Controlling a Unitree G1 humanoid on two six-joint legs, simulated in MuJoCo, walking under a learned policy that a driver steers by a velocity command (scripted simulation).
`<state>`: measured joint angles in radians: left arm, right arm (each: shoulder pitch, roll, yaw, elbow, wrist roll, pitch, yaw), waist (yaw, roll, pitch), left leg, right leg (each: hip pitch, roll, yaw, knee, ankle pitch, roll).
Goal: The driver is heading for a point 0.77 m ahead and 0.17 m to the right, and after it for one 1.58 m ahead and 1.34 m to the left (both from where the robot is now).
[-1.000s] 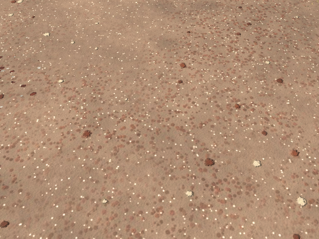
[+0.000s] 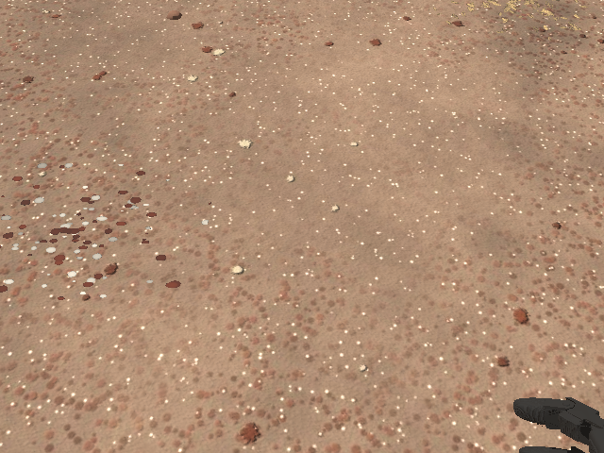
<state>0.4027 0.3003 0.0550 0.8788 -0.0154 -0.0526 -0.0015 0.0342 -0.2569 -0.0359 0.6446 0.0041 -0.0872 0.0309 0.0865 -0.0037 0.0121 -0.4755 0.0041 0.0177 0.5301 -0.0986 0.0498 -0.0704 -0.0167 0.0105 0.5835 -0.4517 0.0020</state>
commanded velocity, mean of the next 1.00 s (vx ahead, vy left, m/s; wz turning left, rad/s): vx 0.50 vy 0.00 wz -0.32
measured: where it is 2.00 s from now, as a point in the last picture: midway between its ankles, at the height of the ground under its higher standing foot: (390, 352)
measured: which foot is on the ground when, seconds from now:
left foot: down 0.00-0.52, up 0.54-0.98, down 1.00-1.00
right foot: up 0.00-0.50, down 0.52-1.00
